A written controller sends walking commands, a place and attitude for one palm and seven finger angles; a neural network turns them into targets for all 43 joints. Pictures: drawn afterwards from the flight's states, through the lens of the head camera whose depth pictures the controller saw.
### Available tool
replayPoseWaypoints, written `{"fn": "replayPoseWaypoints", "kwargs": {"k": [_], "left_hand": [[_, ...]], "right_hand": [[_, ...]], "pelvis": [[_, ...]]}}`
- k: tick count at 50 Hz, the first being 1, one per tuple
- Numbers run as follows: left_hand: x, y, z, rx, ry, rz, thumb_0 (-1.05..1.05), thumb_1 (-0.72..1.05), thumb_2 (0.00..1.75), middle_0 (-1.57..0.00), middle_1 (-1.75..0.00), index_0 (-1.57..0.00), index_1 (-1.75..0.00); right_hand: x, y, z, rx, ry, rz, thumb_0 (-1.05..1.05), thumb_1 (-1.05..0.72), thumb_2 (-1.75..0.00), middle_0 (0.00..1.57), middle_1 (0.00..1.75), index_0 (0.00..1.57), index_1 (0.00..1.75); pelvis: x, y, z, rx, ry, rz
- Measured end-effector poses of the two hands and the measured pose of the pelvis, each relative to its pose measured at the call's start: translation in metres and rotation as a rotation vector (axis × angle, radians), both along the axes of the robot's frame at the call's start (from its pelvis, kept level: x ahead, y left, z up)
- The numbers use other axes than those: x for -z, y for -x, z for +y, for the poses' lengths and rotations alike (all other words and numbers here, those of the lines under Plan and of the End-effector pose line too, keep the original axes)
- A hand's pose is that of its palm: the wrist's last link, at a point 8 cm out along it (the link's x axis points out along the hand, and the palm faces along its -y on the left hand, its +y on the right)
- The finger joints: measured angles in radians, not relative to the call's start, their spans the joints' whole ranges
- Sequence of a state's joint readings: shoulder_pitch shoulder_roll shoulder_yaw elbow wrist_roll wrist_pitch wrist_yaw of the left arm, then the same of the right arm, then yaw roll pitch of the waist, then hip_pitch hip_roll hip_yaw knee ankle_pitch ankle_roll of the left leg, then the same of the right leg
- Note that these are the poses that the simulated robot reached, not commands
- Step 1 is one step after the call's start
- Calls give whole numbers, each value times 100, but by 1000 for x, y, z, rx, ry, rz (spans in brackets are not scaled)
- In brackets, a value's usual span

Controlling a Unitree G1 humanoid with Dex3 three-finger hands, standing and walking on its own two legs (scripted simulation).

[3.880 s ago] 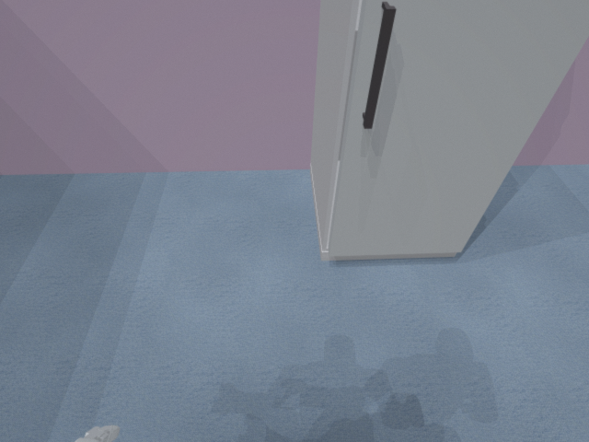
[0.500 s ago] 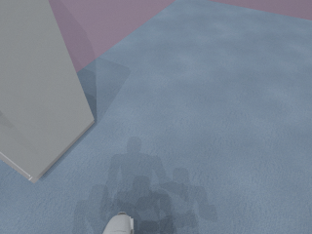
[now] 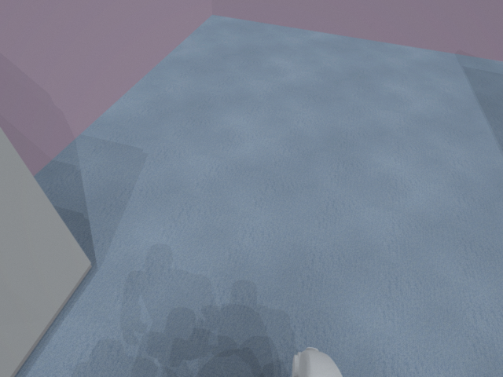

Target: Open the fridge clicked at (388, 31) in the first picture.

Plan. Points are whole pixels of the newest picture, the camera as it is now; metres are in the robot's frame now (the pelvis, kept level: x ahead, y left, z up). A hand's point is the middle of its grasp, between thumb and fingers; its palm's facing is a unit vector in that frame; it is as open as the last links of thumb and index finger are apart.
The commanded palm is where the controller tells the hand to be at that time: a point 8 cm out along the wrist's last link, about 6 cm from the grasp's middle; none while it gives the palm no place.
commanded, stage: walk to a spot facing it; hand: left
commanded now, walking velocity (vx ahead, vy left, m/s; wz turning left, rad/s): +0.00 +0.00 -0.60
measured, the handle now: out of the picture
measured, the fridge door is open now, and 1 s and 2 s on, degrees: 0 0 0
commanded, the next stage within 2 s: turn to face it in 0.12 s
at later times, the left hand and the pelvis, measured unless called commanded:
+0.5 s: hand (204, 317) +0.27 +0.11 -0.17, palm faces -0.09 -0.98 -0.18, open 7.3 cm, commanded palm none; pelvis +0.13 -0.04 -0.01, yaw -5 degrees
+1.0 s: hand (122, 376) +0.16 +0.24 -0.18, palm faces +0.24 -0.94 -0.24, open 7.4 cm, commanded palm none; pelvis +0.13 +0.01 +0.00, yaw +11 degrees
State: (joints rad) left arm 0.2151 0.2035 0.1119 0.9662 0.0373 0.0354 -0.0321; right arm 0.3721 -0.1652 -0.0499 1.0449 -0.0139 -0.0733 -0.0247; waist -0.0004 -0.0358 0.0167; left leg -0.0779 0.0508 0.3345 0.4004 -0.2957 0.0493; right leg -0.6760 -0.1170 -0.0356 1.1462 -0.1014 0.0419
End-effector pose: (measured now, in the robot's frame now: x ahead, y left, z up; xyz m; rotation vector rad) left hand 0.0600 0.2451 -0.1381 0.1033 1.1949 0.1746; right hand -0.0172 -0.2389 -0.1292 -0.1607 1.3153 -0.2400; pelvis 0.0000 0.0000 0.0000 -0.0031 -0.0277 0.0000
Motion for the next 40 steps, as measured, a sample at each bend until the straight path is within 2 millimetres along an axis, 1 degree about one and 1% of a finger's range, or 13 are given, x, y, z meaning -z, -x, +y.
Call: {"fn": "replayPoseWaypoints", "kwargs": {"k": [4,9,12,13,15,20,22,24,28,31,35,37,40], "left_hand": [[-1,-63,-15,87,1,-16,0,91,90,-19,-29,-20,-30],[6,-142,-51,211,-4,-38,1,91,90,-19,-29,-20,-30],[16,-181,-72,260,-17,-89,1,91,90,-19,-29,-20,-30],[17,-189,-77,265,-20,-100,1,91,90,-19,-30,-20,-30],[16,-197,-84,269,-26,-101,0,91,90,-19,-30,-20,-30],[6,-199,-93,252,-25,-78,0,91,90,-20,-30,-20,-30],[2,-202,-92,232,-22,-91,0,92,90,-20,-30,-20,-30],[1,-204,-90,209,-12,-105,0,93,90,-20,-30,-20,-30],[4,-200,-77,137,15,-125,0,92,90,-20,-30,-21,-30],[14,-186,-59,73,31,-115,0,92,90,-20,-30,-21,-30],[34,-155,-27,-12,38,-48,0,91,90,-20,-30,-21,-30],[34,-137,-11,-33,24,14,0,91,90,-20,-30,-20,-30],[25,-114,8,-69,3,76,1,91,90,-20,-30,-20,-30]], "right_hand": [[7,12,8,81,-35,84,0,-92,-90,20,30,20,30],[23,15,11,186,-87,180,0,-91,-90,20,30,20,30],[38,5,2,225,-117,216,0,-91,-90,20,30,20,30],[42,-3,-3,231,-118,217,0,-91,-90,20,30,21,30],[44,-26,-13,229,-106,190,1,-91,-90,20,30,20,30],[32,-98,-32,178,-70,38,1,-91,-90,20,30,20,30],[27,-122,-34,151,-65,-9,0,-91,-90,20,30,20,30],[24,-140,-33,120,-60,-32,0,-91,-90,20,30,20,30],[17,-166,-30,48,-40,-35,0,-92,-90,20,30,20,30],[12,-184,-22,-13,-18,-37,0,-92,-90,20,30,20,30],[9,-203,-7,-83,14,-58,0,-91,-90,20,30,20,30],[4,-207,1,-100,20,-65,0,-91,-90,20,30,20,30],[-4,-208,10,-124,24,-52,0,-91,-90,20,30,20,30]], "pelvis": [[3,-29,-5,45,-5,4],[15,-67,-21,112,-8,16],[30,-90,-37,140,-16,21],[32,-95,-41,150,-13,19],[31,-101,-44,152,-7,9],[17,-119,-48,142,5,9],[14,-125,-47,121,11,11],[12,-130,-45,97,17,11],[12,-136,-36,42,29,7],[15,-137,-25,-3,39,7],[23,-137,-7,-49,38,11],[19,-136,-1,-57,41,17],[9,-135,7,-85,53,30]]}}
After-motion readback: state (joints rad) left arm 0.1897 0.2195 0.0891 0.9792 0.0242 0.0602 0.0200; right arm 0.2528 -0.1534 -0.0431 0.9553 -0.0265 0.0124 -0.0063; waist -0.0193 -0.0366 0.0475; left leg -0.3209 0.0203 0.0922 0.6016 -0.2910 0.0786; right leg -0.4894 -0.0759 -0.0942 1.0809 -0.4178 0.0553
